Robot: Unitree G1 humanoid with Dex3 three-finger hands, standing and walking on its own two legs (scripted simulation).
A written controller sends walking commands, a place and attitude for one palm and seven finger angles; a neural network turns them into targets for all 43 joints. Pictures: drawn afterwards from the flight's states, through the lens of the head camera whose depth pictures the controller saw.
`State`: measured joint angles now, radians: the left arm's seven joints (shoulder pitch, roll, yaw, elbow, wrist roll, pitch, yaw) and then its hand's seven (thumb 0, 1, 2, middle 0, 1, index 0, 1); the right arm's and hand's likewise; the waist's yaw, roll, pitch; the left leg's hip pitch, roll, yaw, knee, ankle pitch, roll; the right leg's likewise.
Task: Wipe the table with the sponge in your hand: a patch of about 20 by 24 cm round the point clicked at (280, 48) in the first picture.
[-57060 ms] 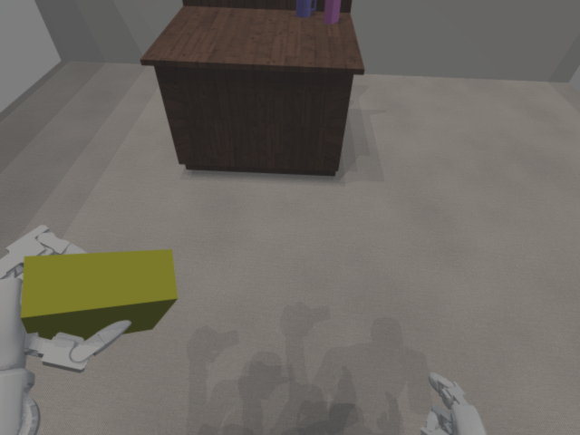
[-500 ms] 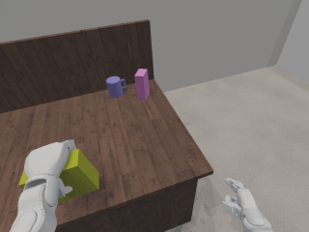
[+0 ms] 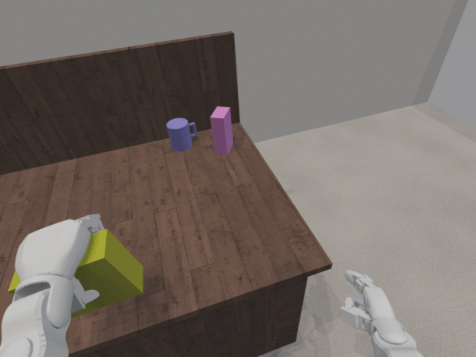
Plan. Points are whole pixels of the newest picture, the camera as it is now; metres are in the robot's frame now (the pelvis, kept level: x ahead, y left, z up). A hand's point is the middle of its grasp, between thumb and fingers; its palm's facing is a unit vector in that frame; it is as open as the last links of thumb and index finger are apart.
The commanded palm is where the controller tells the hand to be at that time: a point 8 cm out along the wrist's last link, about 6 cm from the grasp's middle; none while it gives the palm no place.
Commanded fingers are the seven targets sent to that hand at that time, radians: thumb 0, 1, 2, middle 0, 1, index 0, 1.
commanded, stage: bring the sponge back beside the body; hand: left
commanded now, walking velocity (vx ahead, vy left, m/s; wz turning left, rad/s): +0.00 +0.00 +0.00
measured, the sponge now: (91, 282) +0.19 +0.28 +0.06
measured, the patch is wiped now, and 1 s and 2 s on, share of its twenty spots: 1.00 1.00 1.00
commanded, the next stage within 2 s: step back with the hand held close in 0.26 s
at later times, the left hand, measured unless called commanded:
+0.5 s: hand (95, 252) +0.20 +0.25 +0.13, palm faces +0.28 -0.77 -0.58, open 9.3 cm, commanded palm +0.14 +0.29 +0.17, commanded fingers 0.00 0.10 1.30 -1.20 -1.60 -1.20 -1.60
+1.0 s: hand (76, 259) +0.18 +0.26 +0.15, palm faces +0.32 -0.86 -0.39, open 9.3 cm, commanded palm +0.12 +0.31 +0.17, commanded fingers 0.00 0.10 1.30 -1.20 -1.60 -1.20 -1.60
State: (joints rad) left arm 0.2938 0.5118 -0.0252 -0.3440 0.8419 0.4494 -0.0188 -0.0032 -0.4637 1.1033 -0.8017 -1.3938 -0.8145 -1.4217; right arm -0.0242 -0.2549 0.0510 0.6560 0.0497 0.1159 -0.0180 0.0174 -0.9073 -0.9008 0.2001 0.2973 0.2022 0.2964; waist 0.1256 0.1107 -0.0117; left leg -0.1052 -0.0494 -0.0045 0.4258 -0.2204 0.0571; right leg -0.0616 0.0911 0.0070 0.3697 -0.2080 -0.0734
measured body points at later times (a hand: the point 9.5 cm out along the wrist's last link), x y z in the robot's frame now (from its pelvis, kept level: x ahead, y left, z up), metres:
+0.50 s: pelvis -0.01 +0.00 +0.00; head -0.03 -0.01 +0.45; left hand +0.18 +0.29 +0.16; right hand +0.23 -0.19 -0.05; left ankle +0.01 +0.08 -0.74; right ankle +0.00 -0.08 -0.74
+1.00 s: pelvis -0.03 +0.03 -0.02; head -0.03 +0.05 +0.43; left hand +0.15 +0.30 +0.17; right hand +0.12 -0.22 -0.09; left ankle +0.01 +0.08 -0.74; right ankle +0.00 -0.08 -0.74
